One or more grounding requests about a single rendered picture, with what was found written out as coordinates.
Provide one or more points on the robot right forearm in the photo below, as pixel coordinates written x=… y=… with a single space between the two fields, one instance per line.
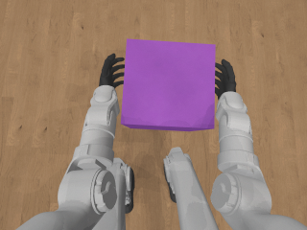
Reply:
x=235 y=138

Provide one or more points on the robot left forearm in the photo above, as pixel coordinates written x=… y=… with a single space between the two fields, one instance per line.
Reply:
x=95 y=150

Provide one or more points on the robot right foot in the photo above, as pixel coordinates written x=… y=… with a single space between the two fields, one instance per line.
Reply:
x=172 y=196

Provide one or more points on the right robot hand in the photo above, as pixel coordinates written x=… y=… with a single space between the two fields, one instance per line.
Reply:
x=227 y=81

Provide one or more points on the robot left foot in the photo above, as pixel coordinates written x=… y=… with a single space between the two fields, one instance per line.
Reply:
x=129 y=206

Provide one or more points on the robot left upper arm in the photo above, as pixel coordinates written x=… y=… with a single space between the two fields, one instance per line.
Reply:
x=84 y=197

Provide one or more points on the carton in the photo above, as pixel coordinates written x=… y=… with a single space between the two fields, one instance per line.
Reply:
x=169 y=85

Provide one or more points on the left robot hand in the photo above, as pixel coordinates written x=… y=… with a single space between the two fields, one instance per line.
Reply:
x=107 y=77

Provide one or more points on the robot foot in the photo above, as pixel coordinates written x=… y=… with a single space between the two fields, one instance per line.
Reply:
x=172 y=196
x=129 y=206

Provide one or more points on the robot right upper arm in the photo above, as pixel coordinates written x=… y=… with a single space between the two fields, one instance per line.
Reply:
x=245 y=203

